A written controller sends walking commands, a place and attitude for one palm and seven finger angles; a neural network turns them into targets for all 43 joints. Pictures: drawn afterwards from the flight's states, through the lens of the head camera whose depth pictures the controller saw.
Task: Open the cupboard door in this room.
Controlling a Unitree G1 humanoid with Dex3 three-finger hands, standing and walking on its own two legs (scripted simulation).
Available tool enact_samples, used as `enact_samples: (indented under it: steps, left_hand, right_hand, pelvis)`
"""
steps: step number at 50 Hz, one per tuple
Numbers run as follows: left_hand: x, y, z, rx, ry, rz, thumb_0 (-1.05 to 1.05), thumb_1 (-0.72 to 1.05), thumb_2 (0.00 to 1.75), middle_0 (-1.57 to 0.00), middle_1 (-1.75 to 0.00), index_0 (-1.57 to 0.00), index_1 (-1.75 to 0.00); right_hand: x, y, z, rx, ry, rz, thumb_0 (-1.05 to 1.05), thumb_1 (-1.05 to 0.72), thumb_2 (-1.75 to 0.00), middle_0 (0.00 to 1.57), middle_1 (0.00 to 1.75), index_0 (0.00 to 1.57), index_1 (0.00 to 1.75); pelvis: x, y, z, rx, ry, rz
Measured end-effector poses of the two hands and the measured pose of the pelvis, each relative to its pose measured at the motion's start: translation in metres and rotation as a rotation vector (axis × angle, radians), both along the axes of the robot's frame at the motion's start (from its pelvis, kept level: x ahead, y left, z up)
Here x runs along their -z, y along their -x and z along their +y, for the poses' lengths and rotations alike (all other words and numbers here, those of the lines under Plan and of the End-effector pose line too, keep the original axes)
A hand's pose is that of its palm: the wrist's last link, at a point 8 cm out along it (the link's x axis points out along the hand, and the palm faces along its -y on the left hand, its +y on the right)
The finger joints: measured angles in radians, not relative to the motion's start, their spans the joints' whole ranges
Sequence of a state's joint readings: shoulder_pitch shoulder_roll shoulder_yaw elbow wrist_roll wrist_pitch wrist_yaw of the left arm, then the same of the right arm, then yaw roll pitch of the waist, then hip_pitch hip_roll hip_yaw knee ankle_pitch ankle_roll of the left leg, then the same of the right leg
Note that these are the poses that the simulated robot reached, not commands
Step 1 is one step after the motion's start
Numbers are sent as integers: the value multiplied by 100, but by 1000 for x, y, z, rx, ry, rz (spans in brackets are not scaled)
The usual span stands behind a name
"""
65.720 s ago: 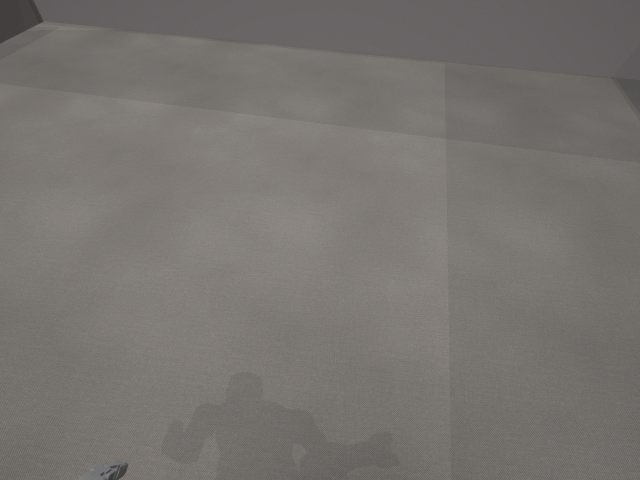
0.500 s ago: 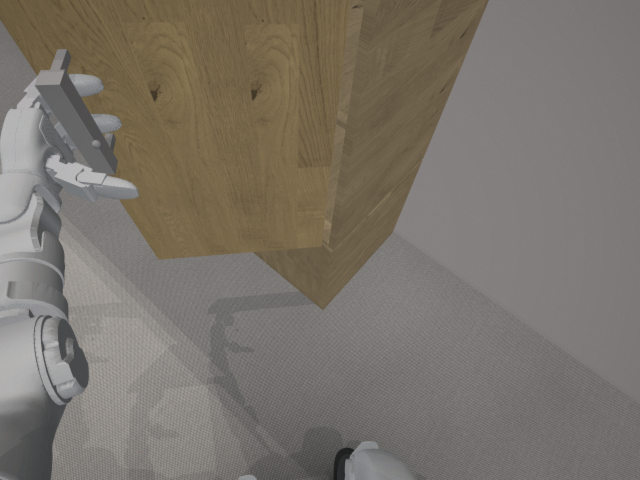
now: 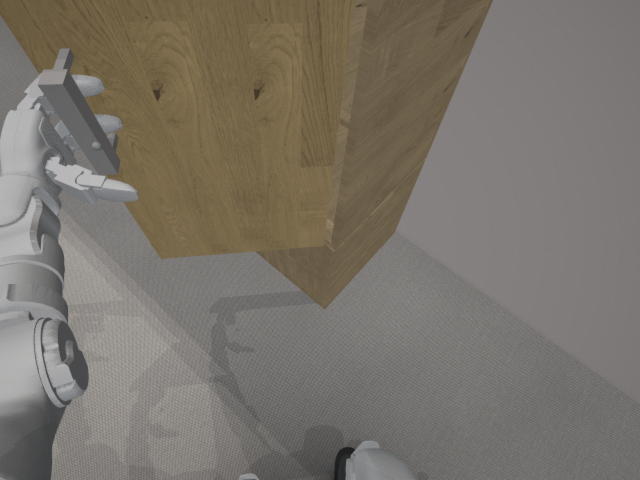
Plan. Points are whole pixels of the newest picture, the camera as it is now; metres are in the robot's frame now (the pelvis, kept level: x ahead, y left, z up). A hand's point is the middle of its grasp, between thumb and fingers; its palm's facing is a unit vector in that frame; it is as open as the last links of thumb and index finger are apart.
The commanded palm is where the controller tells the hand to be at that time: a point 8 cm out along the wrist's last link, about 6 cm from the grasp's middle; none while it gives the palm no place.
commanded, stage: close the thumb around the handle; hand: left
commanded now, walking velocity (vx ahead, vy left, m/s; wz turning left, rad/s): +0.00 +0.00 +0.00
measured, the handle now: (88, 115) +0.54 +0.26 +0.11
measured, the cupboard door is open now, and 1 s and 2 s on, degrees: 48 50 94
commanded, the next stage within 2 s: pull the door open along its arc in 0.64 s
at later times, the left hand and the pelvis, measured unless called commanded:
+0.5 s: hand (97, 146) +0.48 +0.23 +0.11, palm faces +0.04 -1.00 -0.03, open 6.6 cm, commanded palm +0.46 +0.28 +0.11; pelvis +0.00 +0.00 +0.00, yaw +1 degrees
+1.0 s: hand (97, 154) +0.47 +0.23 +0.11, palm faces +0.02 -1.00 -0.01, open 6.0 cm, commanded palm +0.41 +0.28 +0.11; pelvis +0.00 +0.00 +0.00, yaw -1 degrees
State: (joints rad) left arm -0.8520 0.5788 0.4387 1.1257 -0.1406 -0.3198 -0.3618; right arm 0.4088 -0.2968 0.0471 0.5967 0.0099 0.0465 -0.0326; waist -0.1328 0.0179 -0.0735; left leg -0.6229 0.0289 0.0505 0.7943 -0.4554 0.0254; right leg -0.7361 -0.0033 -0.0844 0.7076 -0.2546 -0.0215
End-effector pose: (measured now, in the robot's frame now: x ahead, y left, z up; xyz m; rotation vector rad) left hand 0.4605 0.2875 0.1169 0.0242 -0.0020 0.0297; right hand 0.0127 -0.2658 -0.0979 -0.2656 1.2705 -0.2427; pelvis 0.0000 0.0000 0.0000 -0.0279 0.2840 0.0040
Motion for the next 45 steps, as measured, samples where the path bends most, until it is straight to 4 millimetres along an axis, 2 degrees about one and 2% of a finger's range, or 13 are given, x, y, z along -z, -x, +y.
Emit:
enact_samples:
  steps: [4, 9, 27, 45]
  left_hand:
    - [0, 1, 1, 4, 0, 5, -1, -42, 33, -31, -121, -30, -121]
    - [0, 3, -1, -3, 7, 7, -1, -25, 41, -32, -123, -31, -123]
    - [0, 0, 0, -9, -6, 9, 1, 67, 80, -38, -133, -36, -133]
    - [0, 2, -1, -3, 3, 2, 1, 70, 78, -37, -135, -34, -135]
  right_hand:
    - [0, -2, 1, -2, -1, -4, 0, -90, -90, 21, 30, 20, 30]
    - [1, -3, 3, -7, -9, -10, 0, -90, -90, 21, 30, 20, 30]
    - [3, 2, 5, -9, -11, -1, 0, -90, -90, 21, 30, 20, 30]
    - [0, 3, 2, 9, -7, -13, 0, -90, -90, 21, 30, 20, 30]
  pelvis:
    - [0, 0, 1, -2, 1, -1]
    - [0, 0, 2, -3, 1, -4]
    - [1, 2, 2, -9, 2, 3]
    - [0, 1, 0, 7, -1, -3]
